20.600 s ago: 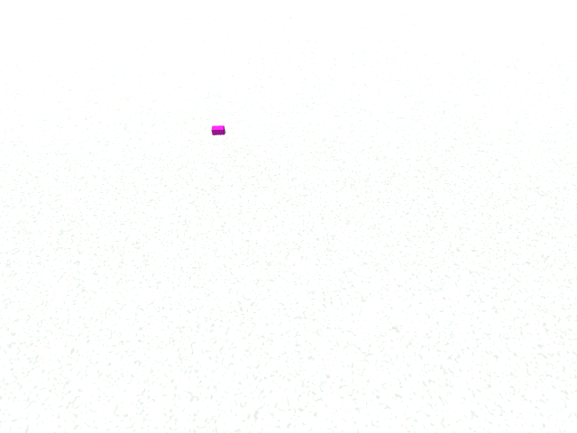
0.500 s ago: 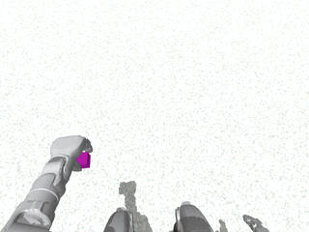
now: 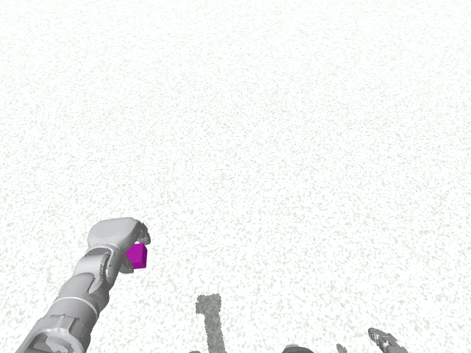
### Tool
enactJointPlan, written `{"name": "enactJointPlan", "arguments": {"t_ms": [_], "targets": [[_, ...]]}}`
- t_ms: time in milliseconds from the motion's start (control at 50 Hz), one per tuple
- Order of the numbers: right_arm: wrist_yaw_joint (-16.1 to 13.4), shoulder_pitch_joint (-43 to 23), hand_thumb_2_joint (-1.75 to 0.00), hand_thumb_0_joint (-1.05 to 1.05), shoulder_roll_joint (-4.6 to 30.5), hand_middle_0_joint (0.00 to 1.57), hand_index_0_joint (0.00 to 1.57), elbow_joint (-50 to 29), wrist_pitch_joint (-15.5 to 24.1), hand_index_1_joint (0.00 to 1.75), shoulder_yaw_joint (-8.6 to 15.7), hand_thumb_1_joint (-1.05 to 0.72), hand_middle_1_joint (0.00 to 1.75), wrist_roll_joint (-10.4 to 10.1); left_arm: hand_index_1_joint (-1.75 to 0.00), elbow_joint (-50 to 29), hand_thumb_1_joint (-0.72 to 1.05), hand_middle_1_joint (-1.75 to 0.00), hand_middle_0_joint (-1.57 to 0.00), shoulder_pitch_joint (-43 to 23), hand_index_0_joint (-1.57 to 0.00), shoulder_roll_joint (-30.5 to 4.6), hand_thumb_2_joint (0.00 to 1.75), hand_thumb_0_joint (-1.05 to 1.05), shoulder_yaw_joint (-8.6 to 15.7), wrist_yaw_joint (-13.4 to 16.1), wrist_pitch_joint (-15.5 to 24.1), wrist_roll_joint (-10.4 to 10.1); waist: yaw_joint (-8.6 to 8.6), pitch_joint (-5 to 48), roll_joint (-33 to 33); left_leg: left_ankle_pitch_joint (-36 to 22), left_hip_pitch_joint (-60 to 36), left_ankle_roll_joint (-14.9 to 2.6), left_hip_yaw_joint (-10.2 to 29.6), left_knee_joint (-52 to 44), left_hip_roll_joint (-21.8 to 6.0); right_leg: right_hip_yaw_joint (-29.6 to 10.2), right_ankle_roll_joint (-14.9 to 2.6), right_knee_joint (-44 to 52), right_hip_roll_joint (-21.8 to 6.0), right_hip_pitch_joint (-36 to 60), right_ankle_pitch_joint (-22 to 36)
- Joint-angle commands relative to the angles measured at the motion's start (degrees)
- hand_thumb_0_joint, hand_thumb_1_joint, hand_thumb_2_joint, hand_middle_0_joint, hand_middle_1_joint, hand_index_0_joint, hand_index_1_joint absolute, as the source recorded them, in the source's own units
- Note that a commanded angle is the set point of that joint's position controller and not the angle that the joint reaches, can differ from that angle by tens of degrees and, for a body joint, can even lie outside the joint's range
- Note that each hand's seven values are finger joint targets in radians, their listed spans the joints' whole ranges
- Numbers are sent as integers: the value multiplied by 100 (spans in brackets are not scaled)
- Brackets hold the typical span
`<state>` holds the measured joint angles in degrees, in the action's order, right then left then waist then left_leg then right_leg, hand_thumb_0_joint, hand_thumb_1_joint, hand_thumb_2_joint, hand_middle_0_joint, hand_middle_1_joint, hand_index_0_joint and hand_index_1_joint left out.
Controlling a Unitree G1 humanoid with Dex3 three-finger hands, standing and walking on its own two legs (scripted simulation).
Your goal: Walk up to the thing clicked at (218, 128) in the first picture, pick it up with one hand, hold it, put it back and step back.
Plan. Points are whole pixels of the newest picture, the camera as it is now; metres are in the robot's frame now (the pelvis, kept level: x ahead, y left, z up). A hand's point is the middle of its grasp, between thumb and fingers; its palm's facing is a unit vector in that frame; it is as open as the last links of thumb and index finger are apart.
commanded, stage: hold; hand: left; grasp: from above
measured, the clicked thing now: (127, 257) +0.33 +0.23 -0.11
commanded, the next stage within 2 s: crouch in 1.76 s
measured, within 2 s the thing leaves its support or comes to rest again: neither
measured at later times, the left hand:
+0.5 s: hand (121, 242) +0.33 +0.22 -0.03, palm faces -0.46 -0.04 -0.89, open 7.0 cm
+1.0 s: hand (123, 251) +0.30 +0.20 -0.01, palm faces -0.45 -0.04 -0.89, open 6.9 cm
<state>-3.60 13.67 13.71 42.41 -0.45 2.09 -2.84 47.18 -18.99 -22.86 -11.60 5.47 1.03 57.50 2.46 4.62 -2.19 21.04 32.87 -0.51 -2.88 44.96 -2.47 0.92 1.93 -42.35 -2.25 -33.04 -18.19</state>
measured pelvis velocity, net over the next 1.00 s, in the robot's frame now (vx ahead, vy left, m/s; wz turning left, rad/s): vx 0.01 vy -0.01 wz -0.01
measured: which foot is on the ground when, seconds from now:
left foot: down 0.00-1.00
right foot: down 0.00-1.00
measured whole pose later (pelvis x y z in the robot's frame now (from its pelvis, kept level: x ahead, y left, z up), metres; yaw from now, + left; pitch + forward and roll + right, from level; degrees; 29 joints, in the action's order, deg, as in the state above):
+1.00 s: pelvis +0.01 -0.01 +0.03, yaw -1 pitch +2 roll +0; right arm -4.1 11.6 14.8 38.4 -5.6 2.1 -3.9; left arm 36.0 -13.0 -23.3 -11.5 -2.4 2.4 56.9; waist 0.1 2.0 -3.0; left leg 15.2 17.1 0.5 -3.9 30.2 -2.1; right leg 0.3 1.0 -31.0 -2.0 -19.2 -14.0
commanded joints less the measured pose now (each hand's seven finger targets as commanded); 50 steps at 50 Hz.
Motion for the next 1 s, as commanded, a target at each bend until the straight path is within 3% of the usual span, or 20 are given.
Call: {"name": "enactJointPlan", "arguments": {"t_ms": [0, 200, 400, 520, 560, 980], "targets": [[-27, 16, -90, 0, 886, 20, 20, -589, 141, 30, 322, -89, 30, -15, -17, -1241, 86, -24, -114, -1879, -121, -1129, 17, 0, 453, 128, 37, -50, 18, 1588, -26, -1431, -1310, 43, 218, -867, 258, 9, -273, 706, 396, 846, 1022], [-1, -26, -90, 0, 927, 20, 20, -768, -12, 30, 360, -90, 30, -42, -13, -1517, 88, -17, -119, -1558, -124, -1255, 17, 0, 551, -149, 53, 14, -99, 1550, -3, -2167, -1685, 49, 146, -1064, 257, 25, -282, 840, 428, 1220, 1612], [5, -61, -90, 0, 902, 20, 20, -896, -124, 30, 364, -90, 30, -58, -11, -1893, 90, -15, -122, -1470, -126, -1276, 16, 0, 590, -310, 74, 5, -172, 1551, 11, -2476, -1833, 17, 106, -1209, 272, -6, -266, 963, 411, 1531, 1966], [-19, -193, -90, 0, 888, 20, 20, -1002, -187, 30, 344, -90, 30, -75, -9, -1873, 91, -12, -125, -1320, -128, -1255, 17, 0, 593, -416, 97, 14, -172, 1329, 240, -2187, -1888, -38, 52, -1367, 312, -46, -230, 1149, 367, 1624, 1857], [-19, -244, -90, 0, 887, 20, 20, -1019, -202, 30, 339, -90, 30, -78, -10, -1980, 91, -13, -124, -1361, -128, -1307, 16, 0, 640, -447, 107, -22, -233, 1306, 128, -2151, -1954, -20, 47, -1445, 311, -43, -238, 1197, 363, 1687, 1771], [-73, -665, -90, 0, 816, 20, 20, -1178, -296, 30, 226, -90, 30, -101, -9, -2368, 90, -11, -125, -1291, -128, -1295, 16, 0, 666, -558, 130, -79, -255, 1033, 116, -1527, -2200, -72, -8, -1875, 340, -113, -211, 1661, 292, 1814, 1175]]}}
